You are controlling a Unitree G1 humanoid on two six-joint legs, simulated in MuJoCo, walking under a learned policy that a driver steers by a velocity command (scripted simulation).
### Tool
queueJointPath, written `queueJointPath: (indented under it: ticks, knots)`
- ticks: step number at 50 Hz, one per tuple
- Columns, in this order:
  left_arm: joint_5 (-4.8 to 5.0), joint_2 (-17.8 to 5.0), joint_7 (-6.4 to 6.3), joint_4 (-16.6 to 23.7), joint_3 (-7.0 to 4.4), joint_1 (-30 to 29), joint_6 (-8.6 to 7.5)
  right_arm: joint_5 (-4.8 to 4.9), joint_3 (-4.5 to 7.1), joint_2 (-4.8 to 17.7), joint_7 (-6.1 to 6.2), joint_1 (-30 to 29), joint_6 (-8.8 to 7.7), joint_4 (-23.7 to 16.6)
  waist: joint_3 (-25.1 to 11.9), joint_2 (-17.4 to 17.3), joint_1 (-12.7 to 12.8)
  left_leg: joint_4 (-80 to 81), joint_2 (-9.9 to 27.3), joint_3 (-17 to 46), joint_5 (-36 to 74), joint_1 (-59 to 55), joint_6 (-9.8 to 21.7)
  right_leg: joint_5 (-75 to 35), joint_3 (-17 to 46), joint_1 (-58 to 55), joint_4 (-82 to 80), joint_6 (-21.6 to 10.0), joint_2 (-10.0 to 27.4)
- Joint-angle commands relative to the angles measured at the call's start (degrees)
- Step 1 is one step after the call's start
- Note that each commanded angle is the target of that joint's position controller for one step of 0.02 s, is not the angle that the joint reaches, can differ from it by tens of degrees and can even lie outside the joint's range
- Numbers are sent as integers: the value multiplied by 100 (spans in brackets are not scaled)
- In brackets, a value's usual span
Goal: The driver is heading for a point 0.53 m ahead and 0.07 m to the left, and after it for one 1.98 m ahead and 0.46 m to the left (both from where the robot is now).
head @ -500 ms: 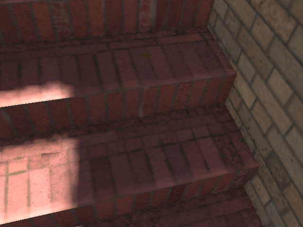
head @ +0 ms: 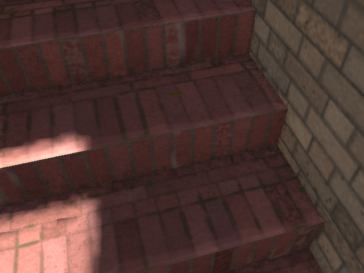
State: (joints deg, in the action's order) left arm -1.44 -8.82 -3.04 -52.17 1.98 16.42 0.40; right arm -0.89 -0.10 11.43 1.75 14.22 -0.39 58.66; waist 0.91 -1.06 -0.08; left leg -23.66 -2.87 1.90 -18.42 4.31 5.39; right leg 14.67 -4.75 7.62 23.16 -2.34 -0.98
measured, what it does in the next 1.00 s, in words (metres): climbs: left foot 0.17 m higher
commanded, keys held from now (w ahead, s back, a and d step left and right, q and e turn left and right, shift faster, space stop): w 1.00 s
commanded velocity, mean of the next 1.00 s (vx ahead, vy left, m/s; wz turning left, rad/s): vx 0.45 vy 0.00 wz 0.01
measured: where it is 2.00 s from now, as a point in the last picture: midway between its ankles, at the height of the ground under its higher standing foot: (146, 109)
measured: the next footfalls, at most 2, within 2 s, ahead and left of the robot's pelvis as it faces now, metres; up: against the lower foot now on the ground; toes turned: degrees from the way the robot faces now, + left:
left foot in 0.52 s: +0.22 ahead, +0.19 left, +0.17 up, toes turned -2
right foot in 1.06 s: +0.57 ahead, +0.04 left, +0.34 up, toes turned -5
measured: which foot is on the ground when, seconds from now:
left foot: down 0.00-0.22, up 0.24-0.50, down 0.52-1.00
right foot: down 0.00-0.52, up 0.54-1.00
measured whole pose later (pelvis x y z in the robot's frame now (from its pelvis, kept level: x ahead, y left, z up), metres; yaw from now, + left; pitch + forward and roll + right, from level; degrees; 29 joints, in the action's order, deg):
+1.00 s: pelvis +0.33 +0.12 +0.17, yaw +0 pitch +5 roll -3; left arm -1.8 -3.1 -0.6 -32.9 3.4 -1.0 1.7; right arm -0.2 0.4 7.3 2.5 33.3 -6.5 63.0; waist 2.0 -1.2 -4.2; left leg -10.2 -1.2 2.2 -18.0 -3.5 4.5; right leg 26.3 -8.8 72.5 99.3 -6.8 0.8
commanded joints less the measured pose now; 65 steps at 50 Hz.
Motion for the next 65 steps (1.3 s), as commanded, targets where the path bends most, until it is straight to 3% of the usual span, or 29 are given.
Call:
queueJointPath:
  ticks: [1, 7, 10, 13, 15, 18, 20, 22, 24, 25, 26, 27, 28, 29, 30, 34, 41, 47, 50, 53, 54, 55, 56, 58, 59, 60, 61, 63, 65]
  knots:
    - [18, -728, -30, 274, -243, 168, 10, -36, 43, 299, -71, 95, -171, -260, 611, 531, -5, 105, 263, 284, -498, 1227, 540, 1362, 1642, -70, -962, -777, 1166]
    - [32, -584, 77, 469, -308, -17, -237, 91, 151, 483, -11, 481, -357, -355, 139, -597, -53, 382, 816, 896, 2553, -219, 593, -359, 347, 555, 437, -504, 386]
    - [9, -615, 111, 256, -355, 800, -285, 140, 197, 528, -21, 270, -334, -613, -274, 17, 422, -740, 790, 531, 5233, -21, 550, -602, 548, -310, 195, -649, 406]
    - [-137, -1124, 4, -190, -569, 2068, -163, 170, 223, 371, -98, -54, -418, -791, -199, 1579, 1014, -4106, -159, -286, 959, 3038, -15, -2455, 2682, -2173, -1010, -1844, 1943]
    - [-260, -1346, 30, -350, -737, 1907, -249, 29, 219, -29, 88, -964, -244, -1289, 513, 1153, 910, -8965, 42, 604, -2301, 5550, -171, -1761, 2725, -1728, -1148, -2443, 2615]
    - [-437, -584, 138, -731, -488, 1856, -596, -39, -91, -560, 308, -2817, -251, -2986, 909, 498, 661, -10813, 138, 1405, -3829, 8419, 427, 108, 1730, -1800, -1438, -1258, 2457]
    - [-39, -649, 194, -738, -381, 1012, -526, -28, -362, -768, 116, -2574, -289, -3473, 923, -151, -120, -8809, 415, 350, -2791, 6723, 398, 1474, 620, 359, -2486, -668, 1829]
    - [362, -1101, -6, -179, -343, -140, -476, 77, -415, -598, -158, -1706, -151, -3490, 687, -193, -703, -5642, 514, -816, -1354, 1898, 176, -452, -30, 3556, -3991, -1093, 1308]
    - [337, -2058, 147, -74, -570, 277, -652, -15, -64, -174, -26, 333, 54, -2662, -1025, 699, -1279, -6135, -338, -1384, -1162, 366, 42, -8380, -555, 1733, -2218, -1283, 1341]
    - [331, -2465, 234, 21, -779, 106, -667, -149, 87, 51, 39, 1332, 136, -2312, -1750, 1183, -1757, -5175, -500, -995, -1077, 609, 119, -9849, -597, 302, -474, -1093, 1486]
    - [425, -2199, 355, 166, -826, 161, -610, -276, 185, 405, 24, 1403, 113, -2191, -1956, 927, -1643, -3698, -639, -333, -1485, 1025, 234, -9293, -280, -393, 1389, -912, 1332]
    - [343, -1548, 584, 574, -750, -140, -579, -324, 336, 1140, 87, 1695, 83, -2003, -1809, -1288, -1502, -1548, 642, 2720, -2054, 713, 664, -5443, 51, 1251, 3679, -599, 569]
    - [-59, -802, 726, 830, -693, -237, -535, -166, 552, 1613, 176, 1425, 81, -1823, -1587, -2334, -1185, 955, 1234, 5727, -3166, 861, 765, -506, 1385, 2686, 6037, -547, -597]
    - [-286, 168, 658, 966, -496, 156, -446, -129, 497, 1393, 147, 242, -29, -1968, -989, -1578, -345, 921, 1754, 5584, -3915, 1800, 607, -556, 2388, 3531, 7926, -517, -605]
    - [-274, 327, 562, 1222, -386, 31, -384, -152, 354, 886, 11, -404, -113, -1783, -135, -943, 163, 493, 1541, 4716, -4274, 2597, 472, -750, 1732, 4129, 8548, -515, -368]
    - [-200, 334, 132, 1452, -236, 103, -151, -91, 126, -239, -311, 181, -455, -645, 460, -456, 549, -144, 978, 1640, -1195, 2659, -184, -745, 1378, 5008, 8911, -419, -114]
    - [-108, 338, 116, 1611, -239, -1017, -51, -89, 261, 364, -195, 1470, -728, -98, 354, -351, -19, 692, 1252, 1424, -281, 1019, 509, -267, 609, 6651, 9603, -226, -270]
    - [-101, 451, 177, 2805, 106, -3147, -63, 35, 143, 90, 27, 2570, -713, 458, 702, -554, -483, 1771, 1379, 1231, 1529, -497, 399, 1369, -103, 7766, 8443, -442, 365]
    - [130, 430, 370, 2811, 255, -2910, 9, 269, 120, 237, 263, 2179, -543, 264, 109, 70, -246, 2445, 1207, 253, 5539, 237, 457, 1188, -1022, 4157, 5055, -538, 145]
    - [196, -499, 252, 1724, -300, 251, -3, 414, 436, 1520, 30, 1800, -779, -103, -2297, -1051, 1230, -885, 1744, 165, 10613, -422, 600, 1143, -542, 486, 3708, -816, -552]
    - [-14, -864, 202, 1388, -463, 630, -51, 525, 432, 1245, -119, 2122, -916, -219, -2715, -512, 1139, -2385, 1263, 355, 9498, 911, 507, 2226, 1321, -637, 3133, -1317, 112]
    - [-216, -1306, 134, 1123, -669, 1377, 14, 416, 437, 1018, -348, 1671, -990, -361, -2799, 725, 1591, -5089, -15, 517, 4944, 2154, 196, 3003, 4495, -1187, 762, -2208, 1422]
    - [-66, -1340, 78, 865, -748, 876, 75, -70, 545, 845, -475, 1242, -1057, -554, -2574, 1054, 1205, -7532, -538, 1007, 1555, 2766, 128, 2869, 6330, -676, -786, -2275, 1658]
    - [158, -710, 149, 319, -653, -166, -231, -209, 341, -91, -382, 420, -964, -1342, -786, -172, 301, -9175, -117, 817, 1383, 4144, 125, 3373, 4852, 949, -453, -1917, 1691]
    - [-348, 334, 664, -146, -112, 112, -353, -8, 249, -32, -643, 162, -480, -991, 650, -946, 899, -10437, -458, 2219, 2115, 5712, 855, 2171, 4561, 1718, -211, -2199, 1579]
    - [-645, 565, 843, -582, -33, 269, -468, -39, 223, -46, -665, 302, -311, -1207, 343, -768, 283, -10396, -350, 2272, 2571, 6120, 1259, 903, 3969, 1630, -179, -1901, 1540]
    - [45, 74, 430, -723, -441, 302, -586, -211, -39, -1046, -238, 210, -519, -1739, -163, -17, -417, -10337, -100, 1164, 988, 5540, 671, 608, 2450, 1266, -124, -1218, 1389]
    - [-28, 469, 234, -771, -206, 170, -708, -5, -165, -1131, -106, -75, -493, -1788, 365, -402, -468, -9656, -28, 1193, 887, 5925, 377, -227, 1306, 1979, -153, -753, 1141]
    - [-15, -26, 308, -994, -211, 605, -915, 77, -191, -1040, 54, -834, -368, -2084, 693, -109, -292, -10374, 34, 283, 725, 6509, 232, -662, 1060, 2282, -751, -911, 1154]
